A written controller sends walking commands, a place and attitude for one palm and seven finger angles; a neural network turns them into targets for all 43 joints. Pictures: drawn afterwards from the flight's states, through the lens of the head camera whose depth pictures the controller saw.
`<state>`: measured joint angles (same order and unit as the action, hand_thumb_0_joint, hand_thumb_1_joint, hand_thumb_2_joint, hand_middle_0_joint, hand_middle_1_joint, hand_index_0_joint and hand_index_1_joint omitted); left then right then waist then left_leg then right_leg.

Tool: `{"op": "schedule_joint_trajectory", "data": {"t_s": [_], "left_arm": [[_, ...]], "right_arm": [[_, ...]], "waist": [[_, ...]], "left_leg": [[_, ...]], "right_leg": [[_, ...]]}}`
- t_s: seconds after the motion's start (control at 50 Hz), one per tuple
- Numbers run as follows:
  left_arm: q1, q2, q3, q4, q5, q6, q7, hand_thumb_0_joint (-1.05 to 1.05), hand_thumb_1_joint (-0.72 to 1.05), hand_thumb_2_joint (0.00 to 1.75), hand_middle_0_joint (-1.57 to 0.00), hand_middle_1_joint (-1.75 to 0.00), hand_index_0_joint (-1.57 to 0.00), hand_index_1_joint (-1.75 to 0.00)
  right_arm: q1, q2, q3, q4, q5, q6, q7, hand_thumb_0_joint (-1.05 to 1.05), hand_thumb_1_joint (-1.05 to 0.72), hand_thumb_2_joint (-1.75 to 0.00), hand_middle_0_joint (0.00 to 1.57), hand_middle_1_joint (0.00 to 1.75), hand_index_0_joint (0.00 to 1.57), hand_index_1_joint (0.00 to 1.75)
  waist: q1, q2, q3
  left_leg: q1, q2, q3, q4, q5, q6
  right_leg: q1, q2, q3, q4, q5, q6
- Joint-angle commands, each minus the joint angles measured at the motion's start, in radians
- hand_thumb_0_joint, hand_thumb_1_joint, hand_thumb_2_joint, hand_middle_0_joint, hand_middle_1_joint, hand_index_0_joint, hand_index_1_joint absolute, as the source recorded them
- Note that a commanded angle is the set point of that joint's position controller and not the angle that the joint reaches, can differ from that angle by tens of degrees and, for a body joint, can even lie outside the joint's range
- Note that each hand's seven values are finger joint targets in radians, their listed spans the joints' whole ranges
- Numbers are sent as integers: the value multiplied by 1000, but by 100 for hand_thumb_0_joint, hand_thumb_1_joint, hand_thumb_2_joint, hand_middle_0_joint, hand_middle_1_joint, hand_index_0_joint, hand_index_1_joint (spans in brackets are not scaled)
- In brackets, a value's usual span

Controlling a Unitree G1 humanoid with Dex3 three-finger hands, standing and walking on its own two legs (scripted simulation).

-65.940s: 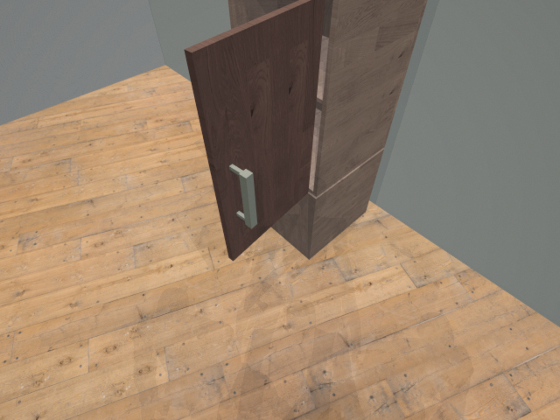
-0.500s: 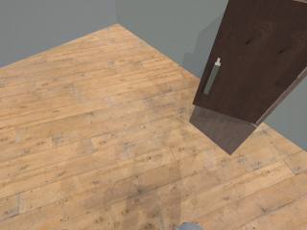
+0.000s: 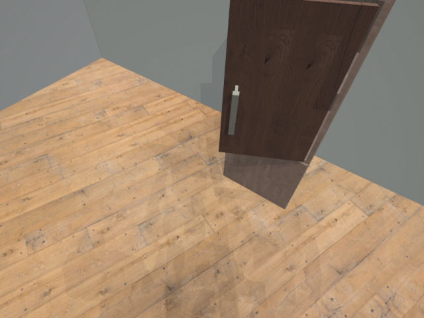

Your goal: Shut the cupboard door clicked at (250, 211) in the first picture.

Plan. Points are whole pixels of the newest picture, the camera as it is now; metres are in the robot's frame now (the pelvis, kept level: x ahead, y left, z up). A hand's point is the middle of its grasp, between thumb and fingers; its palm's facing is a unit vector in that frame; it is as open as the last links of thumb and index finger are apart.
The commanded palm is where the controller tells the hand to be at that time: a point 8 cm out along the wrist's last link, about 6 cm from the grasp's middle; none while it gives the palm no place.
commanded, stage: take the last steps up to it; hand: left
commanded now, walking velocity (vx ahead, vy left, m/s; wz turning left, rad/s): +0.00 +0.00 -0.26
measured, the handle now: (233, 110) +0.76 -0.04 -0.10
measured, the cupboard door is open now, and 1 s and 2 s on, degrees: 26 26 26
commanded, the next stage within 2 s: come to a stop and stand still in 1.00 s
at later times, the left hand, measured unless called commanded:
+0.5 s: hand (151, 302) +0.18 +0.14 -0.16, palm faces -0.21 -0.96 -0.19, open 7.4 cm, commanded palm none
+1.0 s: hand (203, 306) +0.18 +0.03 -0.19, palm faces -0.05 -0.99 -0.13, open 7.3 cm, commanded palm none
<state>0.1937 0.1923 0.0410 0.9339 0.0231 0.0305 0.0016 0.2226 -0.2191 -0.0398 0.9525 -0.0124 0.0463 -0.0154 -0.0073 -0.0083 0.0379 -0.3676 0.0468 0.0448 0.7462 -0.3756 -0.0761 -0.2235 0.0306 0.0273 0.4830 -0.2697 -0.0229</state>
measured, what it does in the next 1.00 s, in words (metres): walks ahead: left foot, then right foot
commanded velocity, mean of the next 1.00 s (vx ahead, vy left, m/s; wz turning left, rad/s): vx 0.27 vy -0.10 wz -0.07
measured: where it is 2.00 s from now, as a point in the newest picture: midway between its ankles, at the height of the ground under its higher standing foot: outside the picture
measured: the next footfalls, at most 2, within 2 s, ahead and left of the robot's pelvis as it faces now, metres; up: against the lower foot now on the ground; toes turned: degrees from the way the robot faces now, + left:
left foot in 0.04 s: +0.05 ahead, +0.12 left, +0.00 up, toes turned +3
right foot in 0.56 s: +0.14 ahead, -0.20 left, +0.00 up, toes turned -15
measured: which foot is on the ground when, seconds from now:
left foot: up 0.00-0.02, down 0.04-0.56, up 0.58-0.98, down 1.00-1.00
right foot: down 0.00-0.06, up 0.08-0.54, down 0.56-1.00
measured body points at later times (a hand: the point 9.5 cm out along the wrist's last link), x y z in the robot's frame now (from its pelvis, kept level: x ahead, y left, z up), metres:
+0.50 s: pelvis +0.06 -0.04 +0.00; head +0.08 -0.04 +0.45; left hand +0.19 +0.19 -0.14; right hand -0.06 -0.26 -0.14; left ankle +0.01 +0.12 -0.74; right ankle +0.09 -0.18 -0.71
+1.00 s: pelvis +0.21 -0.14 -0.01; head +0.23 -0.12 +0.44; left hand +0.19 +0.08 -0.18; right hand +0.29 -0.37 -0.14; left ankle +0.29 -0.06 -0.74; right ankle +0.10 -0.19 -0.74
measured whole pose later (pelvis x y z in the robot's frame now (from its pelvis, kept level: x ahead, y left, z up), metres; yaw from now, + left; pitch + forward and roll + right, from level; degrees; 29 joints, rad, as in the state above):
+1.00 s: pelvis +0.21 -0.14 -0.01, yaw -7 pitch +0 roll -2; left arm 0.37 0.15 0.03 1.16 0.02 -0.05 0.01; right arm 0.13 -0.15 -0.03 0.99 -0.03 -0.04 0.01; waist 0.02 -0.01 0.04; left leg -0.38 0.06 0.11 0.59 -0.19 0.01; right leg -0.02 0.07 -0.15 0.41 -0.39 -0.07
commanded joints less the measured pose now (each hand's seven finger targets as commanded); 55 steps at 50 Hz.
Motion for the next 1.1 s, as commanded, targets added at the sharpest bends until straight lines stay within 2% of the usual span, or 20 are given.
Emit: {"op": "schedule_joint_trajectory", "data": {"t_s": [0.0, 0.02, 0.04, 0.06, 0.16, 0.3, 0.46, 0.5, 0.52, 0.54, 0.56, 0.6, 0.66, 0.84, 0.94, 0.96, 0.98, 1.0, 1.02, 1.08], "left_arm": [[-7, 159, 49, -57, -13, -9, 15, 0, 90, 90, -20, -30, -20, -30], [37, 99, 37, -60, -21, -3, 10, 0, 90, 90, -20, -30, -20, -30], [23, 92, 33, -64, -20, -1, 7, 0, 90, 90, -20, -30, -20, -30], [8, 107, 42, -73, -10, 6, 1, 0, 90, 90, -20, -30, -20, -30], [3, 110, 56, -32, 11, 7, -40, 0, 90, 90, -20, -30, -20, -30], [-78, 70, 41, -44, 9, 0, -57, 0, 90, 90, -20, -30, -20, -30], [-87, 72, 40, -29, 4, -14, -67, 0, 90, 90, -20, -30, -20, -30], [77, 108, 53, 32, 4, -28, -59, 0, 90, 90, -20, -30, -20, -30], [207, 173, 66, 81, 7, -43, -47, 0, 90, 90, -20, -30, -20, -30], [311, 279, 86, 119, 8, -54, -26, 0, 90, 90, -20, -30, -20, -30], [297, 275, 78, 116, -8, -51, -12, 0, 90, 90, -20, -30, -20, -30], [134, 198, 56, 79, -7, -59, -4, 0, 90, 90, -20, -30, -20, -30], [49, 91, 24, 71, -8, -79, 5, 0, 90, 90, -20, -30, -20, -30], [155, 87, 10, 148, 0, -109, 13, 0, 90, 90, -20, -30, -20, -30], [156, 90, 9, 177, -8, -99, 11, 0, 90, 90, -20, -30, -20, -30], [159, 72, 8, 173, -14, -97, 11, 0, 90, 90, -20, -30, -20, -30], [192, 41, 2, 159, -19, -93, 11, 0, 90, 90, -20, -30, -20, -30], [173, 27, -10, 127, -25, -93, 8, 0, 90, 90, -20, -30, -20, -30], [141, 57, -3, 112, -9, -85, 12, 0, 90, 90, -20, -30, -20, -30], [124, 30, 8, 115, -1, -61, 3, 0, 90, 90, -20, -30, -20, -30]], "right_arm": [[120, -109, -15, -25, 1, -50, -20, 0, -90, -90, 20, 30, 20, 30], [124, -183, -24, -25, -11, -59, -23, 0, -90, -90, 20, 30, 20, 30], [135, -218, -33, -35, -18, -53, -26, 0, -90, -90, 20, 30, 20, 30], [126, -223, -28, -45, -30, -48, -30, 0, -90, -90, 20, 30, 20, 30], [117, -151, -15, -37, -25, -77, -35, 0, -90, -90, 20, 30, 20, 30], [246, -152, -35, 34, -24, -98, -33, 0, -90, -90, 20, 30, 20, 30], [182, -181, -50, 63, -30, -91, -17, 0, -90, -90, 20, 30, 20, 30], [147, -176, -50, 66, -24, -87, -11, 0, -90, -90, 20, 30, 20, 30], [143, -139, -41, 61, -14, -88, 0, 0, -90, -90, 20, 30, 20, 30], [105, -39, -17, 21, -2, -85, 5, 0, -90, -90, 20, 30, 20, 30], [72, -68, -20, 4, -6, -76, 4, 0, -90, -90, 20, 30, 20, 30], [86, -59, -28, 32, -11, -75, 5, 0, -90, -90, 20, 30, 20, 30], [136, -33, -26, 71, -22, -64, 13, 0, -90, -90, 20, 30, 20, 30], [-21, 2, -13, 11, -16, -72, 22, 0, -90, -90, 20, 30, 20, 30], [54, -15, -10, 51, -16, -93, 9, 0, -90, -90, 20, 30, 20, 30], [137, -49, -15, 79, -19, -100, 1, 0, -90, -90, 20, 30, 20, 30], [231, -122, -30, 97, -30, -105, -10, 0, -90, -90, 20, 30, 20, 30], [300, -183, -40, 108, -29, -99, -18, 0, -90, -90, 20, 30, 20, 30], [260, -180, -35, 102, -20, -86, -24, 0, -90, -90, 20, 30, 20, 30], [88, -83, -9, 53, -14, -90, -28, 0, -90, -90, 20, 30, 20, 30]], "waist": [[-32, -38, -92], [-16, 203, -109], [-30, 293, -83], [-35, 215, -39], [-17, 153, 23], [-61, 136, 5], [-28, 190, 46], [56, 89, -18], [113, -71, -82], [153, -390, -95], [141, -284, -78], [60, -238, -1], [-17, -81, 6], [1, -33, 26], [-52, -45, 4], [-81, 18, -45], [-102, 137, -115], [-114, 253, -143], [-91, 143, -87], [-17, 120, 34]], "left_leg": [[275, 46, -42, -363, 257, 30], [323, 231, -252, -396, 401, 108], [256, 369, -377, -456, 406, 202], [179, 396, -388, -506, 211, 246], [225, 272, -206, -558, 77, 146], [386, 319, -112, -545, 240, 197], [168, 319, -29, -510, 123, 180], [76, 238, 41, -330, 125, 124], [-54, 146, 142, -110, 86, 85], [-280, 4, 174, 201, -281, 57], [-288, 32, 31, 358, -267, 81], [-299, 80, -7, 449, -94, 83], [-191, 104, -6, 381, 45, 61], [-190, 68, 24, 21, 79, 54], [104, -12, 82, -206, 223, 86], [264, 16, 23, -254, 363, 111], [449, 200, -215, -279, 518, 209], [538, 405, -458, -373, 706, 340], [436, 419, -436, -409, 618, 365], [177, 313, -287, -497, 377, 289]], "right_leg": [[-94, -156, 172, 25, 269, -67], [-190, -32, 76, 146, 4, -6], [-207, 1, -6, 324, -292, 23], [-222, -9, 20, 477, -326, 20], [-381, -52, 17, 667, -80, 41], [-455, -102, -30, 506, -20, 58], [-136, -87, -107, 153, -14, 34], [126, -43, -133, 3, 64, 15], [325, -122, -40, -86, -48, -21], [403, -369, 326, -238, -197, -112], [283, -423, 409, -333, -283, -155], [139, -374, 351, -350, -323, -162], [51, -287, 73, -319, 7, -147], [189, -308, 56, -275, 393, -210], [132, -229, -23, -59, 580, -135], [59, -182, -59, 92, 571, -96], [-124, -93, -116, 295, 313, -39], [-294, -9, -136, 561, -294, -13], [-307, -45, -48, 660, -341, -23], [-277, -118, -6, 629, -210, 5]]}}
